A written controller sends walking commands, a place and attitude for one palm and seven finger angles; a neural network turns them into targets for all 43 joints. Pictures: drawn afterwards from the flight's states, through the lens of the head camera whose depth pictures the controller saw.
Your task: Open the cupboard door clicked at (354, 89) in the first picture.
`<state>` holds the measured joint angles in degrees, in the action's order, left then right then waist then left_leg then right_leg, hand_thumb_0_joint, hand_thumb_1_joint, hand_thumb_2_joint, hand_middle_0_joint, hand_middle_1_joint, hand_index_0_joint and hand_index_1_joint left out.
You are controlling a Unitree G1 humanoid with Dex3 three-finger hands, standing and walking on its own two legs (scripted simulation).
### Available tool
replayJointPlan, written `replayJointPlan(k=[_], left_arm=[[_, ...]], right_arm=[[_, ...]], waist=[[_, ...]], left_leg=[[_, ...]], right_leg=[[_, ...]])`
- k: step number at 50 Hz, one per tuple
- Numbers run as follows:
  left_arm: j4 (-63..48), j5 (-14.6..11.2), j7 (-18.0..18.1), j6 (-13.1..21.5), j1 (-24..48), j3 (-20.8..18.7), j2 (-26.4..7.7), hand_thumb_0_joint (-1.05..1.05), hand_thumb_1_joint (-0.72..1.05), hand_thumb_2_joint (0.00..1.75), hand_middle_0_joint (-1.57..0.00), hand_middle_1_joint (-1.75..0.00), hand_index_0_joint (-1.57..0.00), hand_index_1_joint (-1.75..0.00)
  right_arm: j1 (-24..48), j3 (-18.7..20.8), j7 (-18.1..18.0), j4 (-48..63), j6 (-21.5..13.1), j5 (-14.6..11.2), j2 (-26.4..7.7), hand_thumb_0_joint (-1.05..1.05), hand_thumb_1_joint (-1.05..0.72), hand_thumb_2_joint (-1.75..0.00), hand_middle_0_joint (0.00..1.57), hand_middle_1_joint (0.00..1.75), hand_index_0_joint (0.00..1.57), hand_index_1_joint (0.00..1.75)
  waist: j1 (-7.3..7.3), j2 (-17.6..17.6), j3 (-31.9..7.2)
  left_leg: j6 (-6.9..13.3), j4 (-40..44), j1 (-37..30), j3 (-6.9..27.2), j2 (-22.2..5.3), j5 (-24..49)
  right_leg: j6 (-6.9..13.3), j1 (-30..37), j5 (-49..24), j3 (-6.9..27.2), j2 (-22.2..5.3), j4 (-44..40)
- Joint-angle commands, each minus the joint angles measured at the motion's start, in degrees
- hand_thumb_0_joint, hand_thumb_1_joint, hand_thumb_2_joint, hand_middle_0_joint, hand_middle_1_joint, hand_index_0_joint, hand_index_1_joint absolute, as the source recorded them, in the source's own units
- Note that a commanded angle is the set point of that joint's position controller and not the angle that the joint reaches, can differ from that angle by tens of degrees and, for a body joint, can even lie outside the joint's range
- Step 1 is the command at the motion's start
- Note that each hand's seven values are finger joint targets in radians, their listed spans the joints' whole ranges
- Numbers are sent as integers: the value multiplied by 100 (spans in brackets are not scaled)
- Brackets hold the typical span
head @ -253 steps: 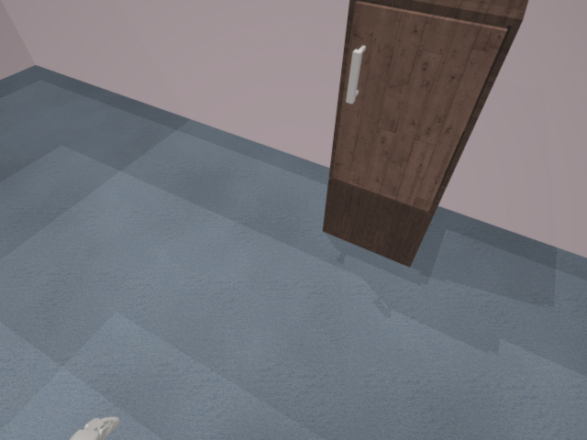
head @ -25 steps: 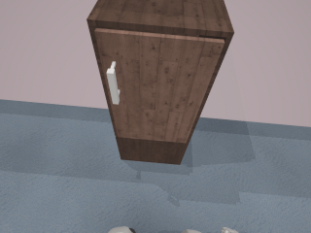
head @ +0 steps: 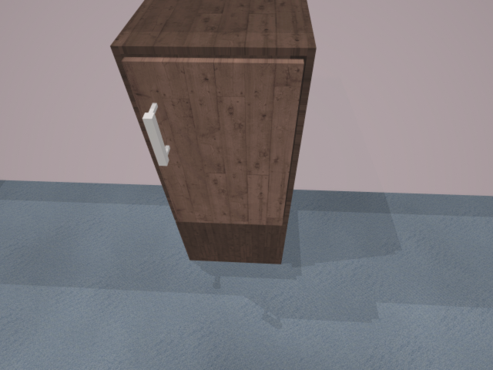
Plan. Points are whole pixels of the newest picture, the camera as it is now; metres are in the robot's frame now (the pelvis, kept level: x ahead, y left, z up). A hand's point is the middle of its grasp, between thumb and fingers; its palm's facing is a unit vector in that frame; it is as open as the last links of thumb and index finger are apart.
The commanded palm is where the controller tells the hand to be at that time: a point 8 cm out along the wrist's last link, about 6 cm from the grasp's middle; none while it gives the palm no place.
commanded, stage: come to a stop and stand still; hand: left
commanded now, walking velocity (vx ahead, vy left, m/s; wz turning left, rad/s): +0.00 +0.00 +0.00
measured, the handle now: (159, 135) +0.60 +0.25 +0.01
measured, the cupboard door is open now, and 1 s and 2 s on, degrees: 0 0 0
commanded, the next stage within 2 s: look again from close up in 1.10 s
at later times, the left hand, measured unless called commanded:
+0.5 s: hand out of the picture -0.05 +0.17 -0.17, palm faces +0.05 -0.98 -0.17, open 7.3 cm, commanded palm none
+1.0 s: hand out of the picture -0.02 +0.19 -0.17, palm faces +0.03 -0.98 -0.18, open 7.3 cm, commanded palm none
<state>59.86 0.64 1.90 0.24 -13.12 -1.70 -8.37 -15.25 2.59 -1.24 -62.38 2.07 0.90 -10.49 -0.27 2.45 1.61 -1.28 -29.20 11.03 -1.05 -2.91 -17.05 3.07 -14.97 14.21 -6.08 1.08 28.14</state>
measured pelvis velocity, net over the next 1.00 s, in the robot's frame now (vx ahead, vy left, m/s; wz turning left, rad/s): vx -0.01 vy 0.03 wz -0.03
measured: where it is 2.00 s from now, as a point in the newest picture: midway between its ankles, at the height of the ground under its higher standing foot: outside the picture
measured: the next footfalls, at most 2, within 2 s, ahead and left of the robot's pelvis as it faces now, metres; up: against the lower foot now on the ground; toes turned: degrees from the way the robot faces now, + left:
none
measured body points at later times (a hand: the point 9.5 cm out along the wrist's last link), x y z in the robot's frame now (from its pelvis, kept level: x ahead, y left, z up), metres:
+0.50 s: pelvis -0.03 +0.01 +0.01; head -0.02 +0.01 +0.46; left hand -0.05 +0.23 -0.15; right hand -0.06 -0.19 -0.15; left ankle -0.04 +0.14 -0.74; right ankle +0.01 -0.09 -0.74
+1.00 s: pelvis -0.01 +0.03 +0.01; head +0.00 +0.02 +0.46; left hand -0.02 +0.24 -0.15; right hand -0.03 -0.17 -0.16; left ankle -0.04 +0.14 -0.74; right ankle +0.01 -0.09 -0.74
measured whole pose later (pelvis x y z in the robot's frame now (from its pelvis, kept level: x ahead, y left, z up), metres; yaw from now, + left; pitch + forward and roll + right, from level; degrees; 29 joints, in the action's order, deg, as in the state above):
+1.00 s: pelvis -0.01 +0.03 +0.01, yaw -2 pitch -1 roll +0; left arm 66.3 0.4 2.4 0.8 -16.6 -0.2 -7.0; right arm -17.8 -0.4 -2.2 -65.9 -1.0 0.8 -5.9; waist 0.6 0.2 1.2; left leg 0.6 -21.4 6.0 -3.7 -0.2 -14.8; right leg 0.4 -11.8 10.5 -3.5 -1.1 22.8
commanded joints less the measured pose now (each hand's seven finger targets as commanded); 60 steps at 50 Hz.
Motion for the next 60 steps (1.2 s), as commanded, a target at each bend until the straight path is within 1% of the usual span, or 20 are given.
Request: replayJointPlan(k=[1, 2, 3, 4, 6, 7, 9, 13, 16, 17, 21, 25, 31, 36, 43, 49, 52, 53, 59, 60], left_arm=[[2, -65, 7, 84, -357, -57, -539, 0, 90, 90, -20, -30, -20, -30], [43, -47, 2, 87, -353, -51, -523, 0, 90, 90, -20, -30, -20, -30], [135, -51, -2, 62, -241, -45, -602, 0, 90, 90, -20, -30, -20, -30], [168, -58, -2, 42, -213, -56, -627, 0, 90, 90, -20, -30, -20, -30], [245, -47, -20, 18, -198, -38, -635, 0, 90, 90, -20, -30, -20, -30], [277, -35, -22, 4, -251, -32, -617, 0, 90, 90, -20, -30, -20, -30], [334, -30, -31, -14, -276, -17, -601, 0, 90, 90, -20, -30, -20, -30], [353, -16, -26, -15, -343, -8, -549, 0, 90, 90, -20, -30, -20, -30], [363, -19, -21, 5, -417, -4, -520, 0, 90, 90, -20, -30, -20, -30], [362, -16, -16, 7, -445, 0, -513, 0, 90, 90, -20, -30, -20, -30], [401, -18, -14, 31, -570, 7, -447, 0, 90, 90, -20, -30, -20, -30], [448, -18, -5, 59, -684, 29, -369, 0, 90, 90, -20, -30, -20, -30], [529, -17, 10, 65, -784, 60, -279, 0, 90, 90, -20, -30, -20, -30], [558, -10, 25, 73, -812, 79, -232, 0, 90, 90, -20, -30, -20, -30], [561, -3, 36, 76, -794, 97, -237, 0, 90, 90, -20, -30, -20, -30], [534, -3, 41, 97, -784, 97, -277, 0, 90, 90, -20, -30, -20, -30], [527, -2, 45, 100, -773, 102, -307, 0, 90, 90, -20, -30, -20, -30], [520, -3, 43, 107, -768, 102, -321, 0, 90, 90, -20, -30, -20, -30], [513, -8, 44, 117, -718, 89, -376, 0, 90, 90, -20, -30, -20, -30], [647, 53, 274, 226, -1034, 130, -567, 0, 90, 90, -20, -30, -20, -30]], right_arm=[[-168, -66, -114, 16, -287, -7, -402, 0, -90, -90, 20, 30, 20, 30], [-173, -73, -134, -19, -279, -3, -425, 0, -90, -90, 20, 30, 20, 30], [-140, -105, -134, -118, -288, -9, -328, 0, -90, -90, 20, 30, 20, 30], [-149, -129, -130, -153, -261, -11, -286, 0, -90, -90, 20, 30, 20, 30], [-118, -143, -112, -159, -219, -4, -248, 0, -90, -90, 20, 30, 20, 30], [-136, -144, -109, -173, -210, -3, -239, 0, -90, -90, 20, 30, 20, 30], [-246, -150, -106, -199, -181, 12, -192, 0, -90, -90, 20, 30, 20, 30], [-487, -155, -98, -218, -168, 19, -163, 0, -90, -90, 20, 30, 20, 30], [-587, -164, -94, -229, -195, 18, -170, 0, -90, -90, 20, 30, 20, 30], [-604, -163, -89, -220, -200, 10, -176, 0, -90, -90, 20, 30, 20, 30], [-672, -175, -94, -224, -232, 9, -132, 0, -90, -90, 20, 30, 20, 30], [-721, -190, -104, -245, -276, -6, -100, 0, -90, -90, 20, 30, 20, 30], [-761, -201, -123, -289, -318, -19, -64, 0, -90, -90, 20, 30, 20, 30], [-799, -210, -139, -295, -345, -31, -52, 0, -90, -90, 20, 30, 20, 30], [-787, -210, -140, -294, -365, -38, -56, 0, -90, -90, 20, 30, 20, 30], [-744, -215, -141, -298, -383, -37, -84, 0, -90, -90, 20, 30, 20, 30], [-726, -209, -134, -301, -374, -42, -112, 0, -90, -90, 20, 30, 20, 30], [-729, -214, -134, -303, -381, -40, -113, 0, -90, -90, 20, 30, 20, 30], [-679, -213, -139, -301, -392, -36, -151, 0, -90, -90, 20, 30, 20, 30], [-71, -211, -41, 130, -467, -100, -388, 0, -90, -90, 20, 30, 20, 30]], waist=[[142, -114, -637], [143, -176, -580], [110, 210, -487], [126, 367, -349], [133, 199, 92], [150, 83, 250], [114, -33, 507], [52, -382, 562], [36, -431, 441], [47, -373, 415], [43, -356, 329], [53, -302, 224], [77, -120, 271], [67, -164, 283], [64, -220, 323], [54, -280, 245], [55, -293, 303], [44, -333, 236], [45, -216, 179], [208, -111, 266]], left_leg=[[227, 700, -508, 381, -614, 2052], [211, 607, -490, 331, -626, 1931], [200, 725, -366, 302, -548, 1943], [190, 907, -141, 303, -530, 1471], [166, 1132, 211, 291, -453, 586], [175, 1163, 233, 300, -419, 385], [184, 1235, 316, 237, -326, -6], [213, 1239, 263, 197, -256, -145], [225, 1247, 202, 197, -242, -94], [233, 1264, 216, 209, -248, -135], [239, 1258, 225, 195, -247, -57], [253, 1273, 202, 239, -289, 124], [260, 1341, 231, 289, -341, 241], [263, 1353, 180, 303, -385, 462], [272, 1311, 96, 281, -397, 715], [271, 1250, -66, 244, -401, 1021], [266, 1241, -76, 248, -389, 977], [272, 1239, -108, 247, -392, 1061], [259, 1219, -168, 235, -391, 1245], [124, 147, 264, -15, -470, 1717]], right_leg=[[-111, 641, -1669, 838, -774, -587], [-141, 643, -1653, 860, -758, -662], [-141, 755, -1680, 744, -793, -597], [-148, 876, -1316, 742, -772, -695], [-145, 766, -652, 821, -725, -933], [-153, 654, -401, 843, -716, -1047], [-166, 446, 123, 943, -724, -1253], [-191, 211, 586, 1003, -724, -1420], [-194, 222, 546, 1002, -724, -1389], [-199, 238, 537, 993, -719, -1378], [-191, 265, 401, 965, -728, -1305], [-175, 371, 19, 907, -725, -1165], [-167, 418, -401, 808, -707, -986], [-176, 462, -675, 748, -702, -891], [-189, 432, -835, 742, -720, -845], [-185, 487, -1050, 750, -748, -835], [-183, 452, -993, 762, -742, -857], [-182, 511, -1072, 765, -758, -852], [-166, 623, -1241, 754, -770, -842], [-153, 517, -2881, 885, -1013, -446]])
